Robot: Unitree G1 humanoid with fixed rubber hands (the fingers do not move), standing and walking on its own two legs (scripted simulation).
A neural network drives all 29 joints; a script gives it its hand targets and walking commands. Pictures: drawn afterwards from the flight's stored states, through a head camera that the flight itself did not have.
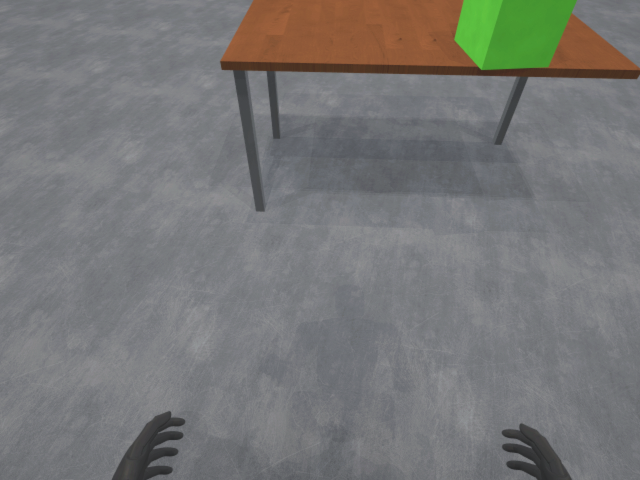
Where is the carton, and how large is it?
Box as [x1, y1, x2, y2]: [454, 0, 576, 69]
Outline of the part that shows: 454,39 481,69 548,66 576,0 464,0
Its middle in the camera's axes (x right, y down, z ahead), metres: +0.61 -0.72 +1.23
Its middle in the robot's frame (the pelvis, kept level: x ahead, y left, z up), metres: +1.44 -0.57 +0.07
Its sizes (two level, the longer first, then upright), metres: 0.258 0.224 0.249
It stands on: a table, 0.70 m high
